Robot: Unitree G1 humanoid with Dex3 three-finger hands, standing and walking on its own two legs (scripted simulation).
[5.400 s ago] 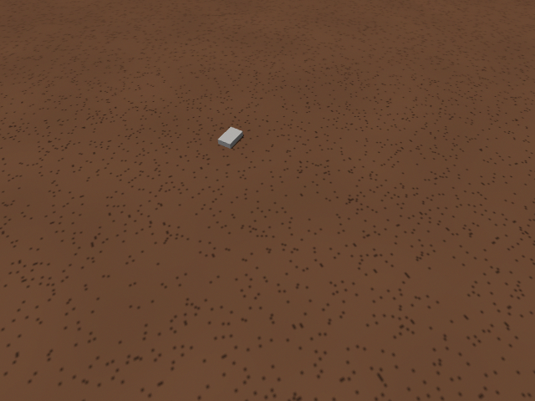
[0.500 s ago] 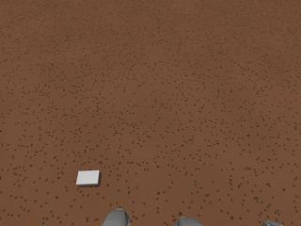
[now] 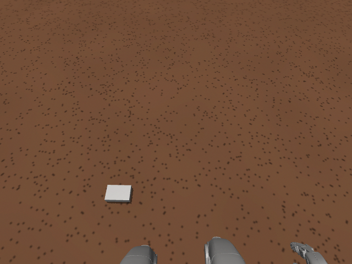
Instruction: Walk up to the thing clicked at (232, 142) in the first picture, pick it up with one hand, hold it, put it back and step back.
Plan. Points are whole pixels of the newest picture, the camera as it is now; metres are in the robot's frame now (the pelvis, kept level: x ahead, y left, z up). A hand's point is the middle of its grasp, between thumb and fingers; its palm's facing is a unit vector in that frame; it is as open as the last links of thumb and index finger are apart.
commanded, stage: walk up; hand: left
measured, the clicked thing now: (118, 193) +0.49 +0.33 -0.72
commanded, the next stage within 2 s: stand in 1.34 s
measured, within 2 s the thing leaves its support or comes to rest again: neither
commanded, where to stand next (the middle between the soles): +0.10 +0.01 m, yaw +0 degrees
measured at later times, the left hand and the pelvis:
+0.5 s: hand out of the picture +0.12 +0.28 -0.13, palm faces -0.02 -0.94 -0.35, open 7.4 cm; pelvis +0.01 +0.01 +0.03, yaw +0 degrees
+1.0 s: hand out of the picture +0.09 +0.26 -0.12, palm faces +0.00 -0.94 -0.33, open 7.4 cm; pelvis +0.01 +0.01 +0.04, yaw +0 degrees
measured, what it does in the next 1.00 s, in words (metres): steps on the spot: right foot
